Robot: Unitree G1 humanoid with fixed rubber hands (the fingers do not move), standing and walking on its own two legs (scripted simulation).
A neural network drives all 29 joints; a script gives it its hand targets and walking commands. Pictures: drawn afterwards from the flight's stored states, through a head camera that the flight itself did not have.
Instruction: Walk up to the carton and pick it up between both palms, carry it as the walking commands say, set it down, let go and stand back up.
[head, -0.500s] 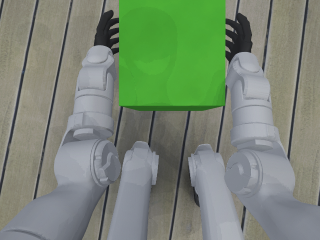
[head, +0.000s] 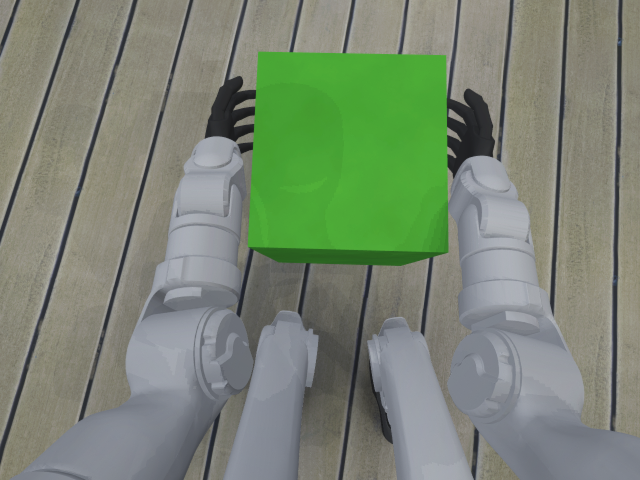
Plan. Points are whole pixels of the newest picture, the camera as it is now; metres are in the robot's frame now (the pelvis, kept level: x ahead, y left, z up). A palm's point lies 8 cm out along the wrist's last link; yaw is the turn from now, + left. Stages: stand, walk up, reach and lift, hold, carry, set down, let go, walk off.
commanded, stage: reach and lift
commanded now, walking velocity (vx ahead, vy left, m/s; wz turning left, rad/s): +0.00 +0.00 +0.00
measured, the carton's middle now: (344, 181) +0.47 +0.02 -0.13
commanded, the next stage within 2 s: none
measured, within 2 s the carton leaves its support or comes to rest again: neither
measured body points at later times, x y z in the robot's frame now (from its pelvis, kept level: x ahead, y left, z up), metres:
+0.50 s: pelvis +0.02 +0.00 +0.07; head +0.22 +0.02 +0.47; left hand +0.47 +0.16 +0.01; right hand +0.47 -0.13 +0.02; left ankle +0.10 +0.11 -0.50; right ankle +0.09 -0.14 -0.50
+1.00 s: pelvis +0.06 +0.00 +0.14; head +0.23 +0.02 +0.55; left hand +0.46 +0.16 +0.07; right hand +0.45 -0.14 +0.08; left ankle +0.10 +0.11 -0.50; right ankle +0.09 -0.14 -0.50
